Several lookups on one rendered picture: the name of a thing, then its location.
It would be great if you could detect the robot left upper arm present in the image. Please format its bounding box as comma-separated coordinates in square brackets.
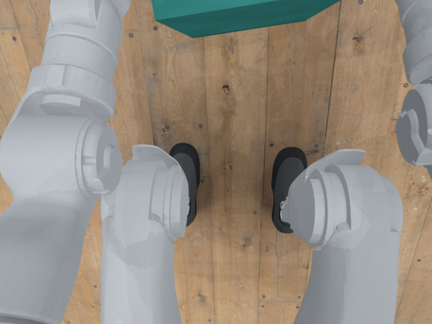
[0, 114, 123, 324]

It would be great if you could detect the robot left forearm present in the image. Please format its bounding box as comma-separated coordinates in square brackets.
[0, 0, 132, 180]

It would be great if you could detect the carton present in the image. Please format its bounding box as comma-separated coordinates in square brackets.
[151, 0, 341, 38]

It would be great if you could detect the robot right shin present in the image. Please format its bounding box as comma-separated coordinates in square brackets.
[280, 149, 403, 238]

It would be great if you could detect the robot right forearm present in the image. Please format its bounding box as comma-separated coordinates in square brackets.
[395, 0, 432, 85]

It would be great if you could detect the robot right upper arm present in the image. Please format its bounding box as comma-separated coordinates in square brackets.
[396, 77, 432, 180]

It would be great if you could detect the right robot foot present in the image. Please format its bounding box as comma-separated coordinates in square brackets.
[271, 147, 307, 234]

